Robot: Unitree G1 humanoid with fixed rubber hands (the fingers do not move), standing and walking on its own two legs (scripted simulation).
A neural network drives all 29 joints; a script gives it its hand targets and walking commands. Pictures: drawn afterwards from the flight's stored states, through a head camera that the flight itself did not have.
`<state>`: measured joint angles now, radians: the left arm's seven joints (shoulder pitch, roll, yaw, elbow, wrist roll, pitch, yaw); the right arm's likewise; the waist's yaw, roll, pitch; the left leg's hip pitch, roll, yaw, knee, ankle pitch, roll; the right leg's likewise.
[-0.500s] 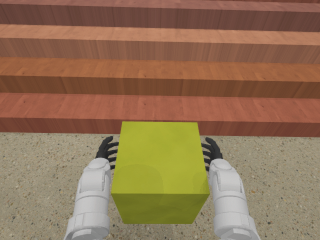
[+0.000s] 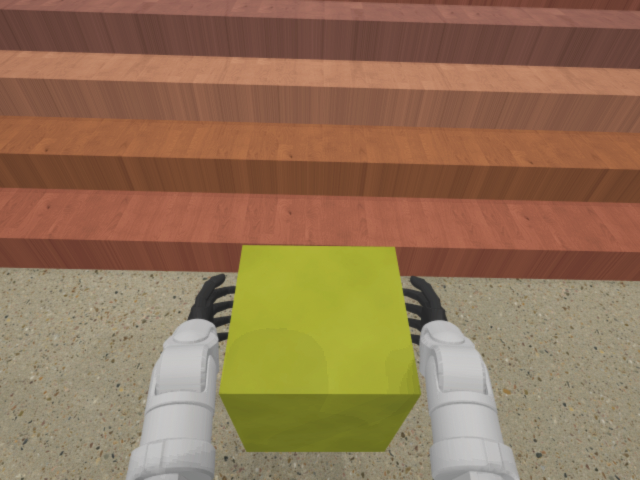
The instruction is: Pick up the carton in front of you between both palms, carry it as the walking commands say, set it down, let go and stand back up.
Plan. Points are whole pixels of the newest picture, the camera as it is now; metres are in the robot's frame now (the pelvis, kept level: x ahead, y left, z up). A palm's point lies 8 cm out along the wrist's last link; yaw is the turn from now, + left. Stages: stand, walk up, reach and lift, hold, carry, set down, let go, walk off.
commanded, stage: reach and lift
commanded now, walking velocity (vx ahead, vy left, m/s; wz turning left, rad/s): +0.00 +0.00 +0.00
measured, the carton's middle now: (317, 354) +0.30 +0.00 -0.04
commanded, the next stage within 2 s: hold in 0.24 s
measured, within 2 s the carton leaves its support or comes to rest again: neither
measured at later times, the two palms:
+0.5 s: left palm (196, 332) +0.28 +0.15 +0.05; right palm (437, 334) +0.28 -0.15 +0.05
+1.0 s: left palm (177, 303) +0.31 +0.18 +0.07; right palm (416, 296) +0.31 -0.12 +0.08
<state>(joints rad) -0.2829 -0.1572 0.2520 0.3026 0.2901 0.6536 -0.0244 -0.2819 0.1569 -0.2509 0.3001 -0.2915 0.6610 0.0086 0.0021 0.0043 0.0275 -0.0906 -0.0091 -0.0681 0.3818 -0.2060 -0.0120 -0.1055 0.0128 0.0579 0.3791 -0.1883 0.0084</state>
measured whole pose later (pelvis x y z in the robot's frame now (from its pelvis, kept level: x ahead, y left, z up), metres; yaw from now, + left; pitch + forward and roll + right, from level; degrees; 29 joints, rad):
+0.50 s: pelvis +0.00 +0.00 +0.00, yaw +0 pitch -8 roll +0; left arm -0.24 -0.15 0.20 0.20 0.26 0.76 -0.01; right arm -0.24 0.15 -0.20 0.20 -0.27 0.77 0.00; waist 0.00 0.00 0.03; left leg -0.02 -0.01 -0.06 0.35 -0.19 -0.01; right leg -0.04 0.01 0.07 0.35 -0.17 0.01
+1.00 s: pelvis +0.02 +0.02 -0.01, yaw +1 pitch +1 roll +0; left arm -0.24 -0.14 0.20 0.02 0.22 0.88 0.02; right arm -0.28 0.16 -0.19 0.08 -0.19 0.86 -0.03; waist -0.01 -0.02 -0.14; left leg -0.25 0.00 0.05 0.51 -0.27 0.02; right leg -0.31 -0.03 0.00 0.65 -0.40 0.01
